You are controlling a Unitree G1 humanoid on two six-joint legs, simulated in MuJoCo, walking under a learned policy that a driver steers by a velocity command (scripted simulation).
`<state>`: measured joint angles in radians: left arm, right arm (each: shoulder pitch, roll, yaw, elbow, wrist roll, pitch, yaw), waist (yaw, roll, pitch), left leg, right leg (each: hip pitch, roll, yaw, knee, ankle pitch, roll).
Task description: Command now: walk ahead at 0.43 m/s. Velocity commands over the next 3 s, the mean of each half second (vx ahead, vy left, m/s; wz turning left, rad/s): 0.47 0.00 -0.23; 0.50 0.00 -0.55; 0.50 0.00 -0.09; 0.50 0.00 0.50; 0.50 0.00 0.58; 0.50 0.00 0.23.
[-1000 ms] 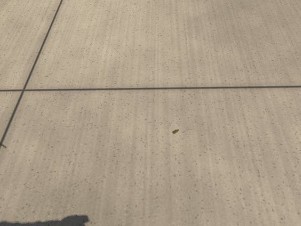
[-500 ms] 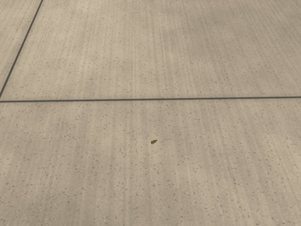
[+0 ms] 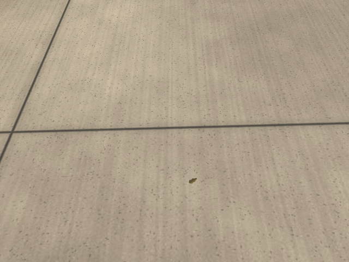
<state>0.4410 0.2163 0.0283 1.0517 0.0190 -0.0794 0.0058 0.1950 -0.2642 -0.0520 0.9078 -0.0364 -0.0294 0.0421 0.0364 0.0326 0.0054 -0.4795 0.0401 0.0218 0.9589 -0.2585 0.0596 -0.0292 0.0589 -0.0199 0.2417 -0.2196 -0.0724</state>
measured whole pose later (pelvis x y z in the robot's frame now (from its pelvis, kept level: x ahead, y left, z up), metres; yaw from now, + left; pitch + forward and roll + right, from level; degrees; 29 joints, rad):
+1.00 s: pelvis +0.53 -0.05 -0.01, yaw -26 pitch +0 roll +0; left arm 0.26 0.26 0.08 0.94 0.00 -0.03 0.00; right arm 0.18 -0.24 -0.05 0.83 -0.04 -0.06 0.01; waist 0.00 0.01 0.08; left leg -0.52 0.12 -0.01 1.15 -0.32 -0.02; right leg -0.20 0.16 -0.03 0.39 -0.18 -0.16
